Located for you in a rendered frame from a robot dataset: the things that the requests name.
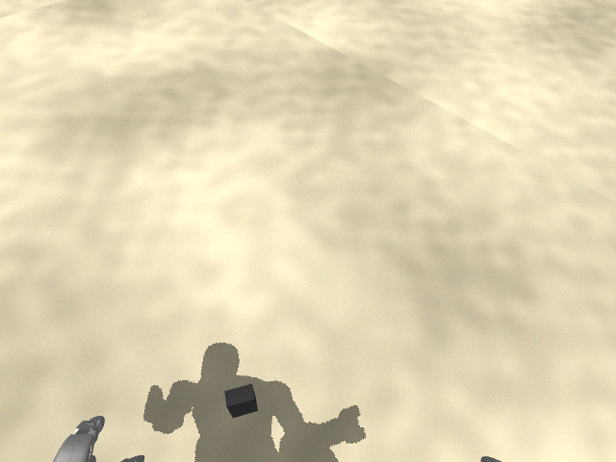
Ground carton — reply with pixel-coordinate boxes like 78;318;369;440
224;384;258;418

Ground left robot hand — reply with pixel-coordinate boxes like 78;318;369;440
53;416;144;462

